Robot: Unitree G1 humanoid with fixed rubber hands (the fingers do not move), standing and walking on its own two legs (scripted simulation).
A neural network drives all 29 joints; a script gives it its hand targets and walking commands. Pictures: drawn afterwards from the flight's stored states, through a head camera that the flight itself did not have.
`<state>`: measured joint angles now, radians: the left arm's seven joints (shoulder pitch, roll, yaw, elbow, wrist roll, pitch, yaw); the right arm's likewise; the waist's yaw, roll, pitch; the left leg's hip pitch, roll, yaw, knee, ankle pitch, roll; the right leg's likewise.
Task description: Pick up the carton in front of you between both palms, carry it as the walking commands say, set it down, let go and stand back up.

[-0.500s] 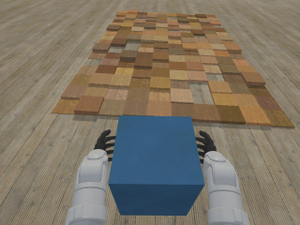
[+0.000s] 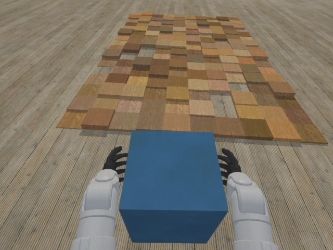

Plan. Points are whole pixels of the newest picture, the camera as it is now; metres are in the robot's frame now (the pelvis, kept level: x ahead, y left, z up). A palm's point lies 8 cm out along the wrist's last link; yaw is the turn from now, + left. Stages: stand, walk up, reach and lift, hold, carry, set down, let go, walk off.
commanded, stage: carry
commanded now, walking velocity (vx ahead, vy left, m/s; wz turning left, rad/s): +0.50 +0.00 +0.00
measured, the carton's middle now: (170, 189) +0.29 +0.00 -0.02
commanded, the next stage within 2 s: none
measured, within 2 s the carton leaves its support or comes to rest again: neither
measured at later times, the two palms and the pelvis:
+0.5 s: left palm (135, 119) +0.46 +0.12 +0.08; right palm (236, 126) +0.44 -0.18 +0.08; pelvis +0.19 -0.02 -0.01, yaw +0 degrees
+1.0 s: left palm (138, 76) +0.78 +0.15 +0.05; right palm (209, 77) +0.78 -0.15 +0.05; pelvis +0.51 -0.01 -0.03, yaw -1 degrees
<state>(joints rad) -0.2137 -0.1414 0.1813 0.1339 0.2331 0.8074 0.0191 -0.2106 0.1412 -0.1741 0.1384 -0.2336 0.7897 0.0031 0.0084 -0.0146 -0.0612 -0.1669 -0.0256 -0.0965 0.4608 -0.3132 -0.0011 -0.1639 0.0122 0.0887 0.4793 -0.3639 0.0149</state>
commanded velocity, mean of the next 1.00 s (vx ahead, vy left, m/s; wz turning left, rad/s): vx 0.50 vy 0.00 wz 0.00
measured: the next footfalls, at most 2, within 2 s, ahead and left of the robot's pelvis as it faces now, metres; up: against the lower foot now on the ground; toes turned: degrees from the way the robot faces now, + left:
right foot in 0.50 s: +0.30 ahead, -0.11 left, +0.00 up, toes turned -10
left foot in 0.98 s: +0.68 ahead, +0.06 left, +0.00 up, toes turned +12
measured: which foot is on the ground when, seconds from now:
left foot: down 0.00-0.52, up 0.54-0.96, down 0.98-1.00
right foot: down 0.00-0.28, up 0.30-0.48, down 0.50-1.00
